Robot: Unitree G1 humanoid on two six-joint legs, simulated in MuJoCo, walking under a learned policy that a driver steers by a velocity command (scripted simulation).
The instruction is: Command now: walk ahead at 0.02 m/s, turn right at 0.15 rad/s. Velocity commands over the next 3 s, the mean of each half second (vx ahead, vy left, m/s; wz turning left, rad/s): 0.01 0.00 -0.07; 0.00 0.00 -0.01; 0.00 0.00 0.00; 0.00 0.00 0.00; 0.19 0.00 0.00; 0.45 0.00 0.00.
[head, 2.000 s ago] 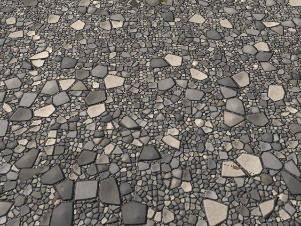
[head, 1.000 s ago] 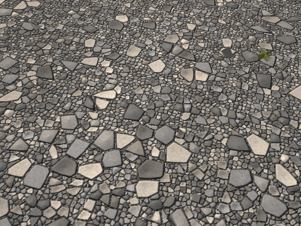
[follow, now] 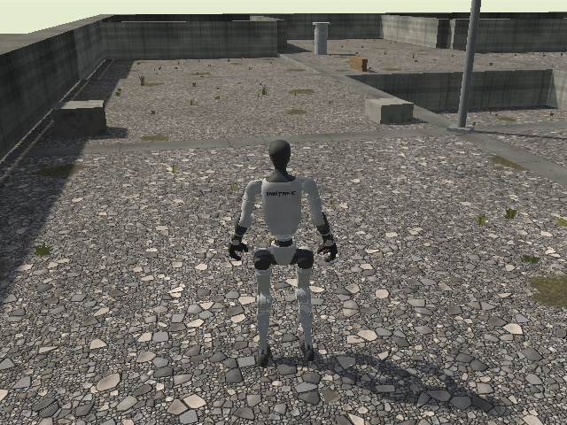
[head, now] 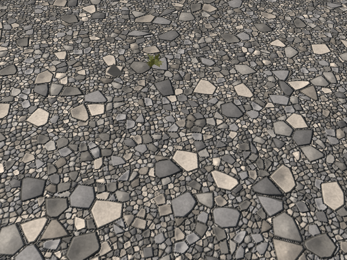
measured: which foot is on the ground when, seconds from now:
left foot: down 0.00-1.00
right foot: up 0.00-0.08, down 0.10-1.00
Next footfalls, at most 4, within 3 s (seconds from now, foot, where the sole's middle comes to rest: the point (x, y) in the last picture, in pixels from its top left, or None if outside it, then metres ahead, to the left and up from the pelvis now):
0.10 right None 0.03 -0.15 -0.78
2.86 right None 0.47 -0.10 -0.78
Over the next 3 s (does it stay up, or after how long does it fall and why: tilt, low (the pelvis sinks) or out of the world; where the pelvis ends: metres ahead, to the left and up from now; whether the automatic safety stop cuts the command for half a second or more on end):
stays up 0.33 -0.02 -0.01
